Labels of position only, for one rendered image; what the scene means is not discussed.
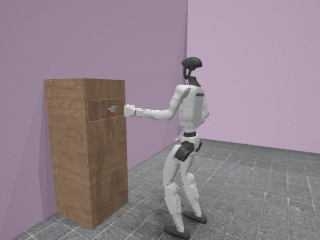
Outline robot right upper arm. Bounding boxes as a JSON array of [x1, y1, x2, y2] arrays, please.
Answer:
[[201, 87, 209, 120]]

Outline robot left hand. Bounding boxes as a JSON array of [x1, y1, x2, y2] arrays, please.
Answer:
[[124, 104, 136, 118]]

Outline left robot shin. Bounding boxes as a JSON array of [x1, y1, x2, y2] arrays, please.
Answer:
[[162, 186, 184, 232]]

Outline robot right hand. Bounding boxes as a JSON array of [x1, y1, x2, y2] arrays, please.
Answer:
[[175, 131, 184, 145]]

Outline robot left thigh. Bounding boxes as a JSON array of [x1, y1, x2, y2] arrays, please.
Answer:
[[163, 142, 191, 195]]

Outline left robot forearm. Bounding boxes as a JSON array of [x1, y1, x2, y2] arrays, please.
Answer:
[[133, 108, 170, 121]]

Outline robot left upper arm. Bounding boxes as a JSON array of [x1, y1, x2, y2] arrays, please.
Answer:
[[165, 84, 191, 121]]

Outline cabinet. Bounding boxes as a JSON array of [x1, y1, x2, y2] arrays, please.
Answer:
[[44, 78, 129, 230]]

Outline right robot forearm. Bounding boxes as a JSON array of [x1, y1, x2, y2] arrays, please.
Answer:
[[194, 118, 206, 130]]

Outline drawer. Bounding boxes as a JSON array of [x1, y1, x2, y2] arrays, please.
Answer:
[[87, 98, 124, 122]]

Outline handle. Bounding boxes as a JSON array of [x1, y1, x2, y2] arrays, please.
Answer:
[[107, 106, 118, 112]]

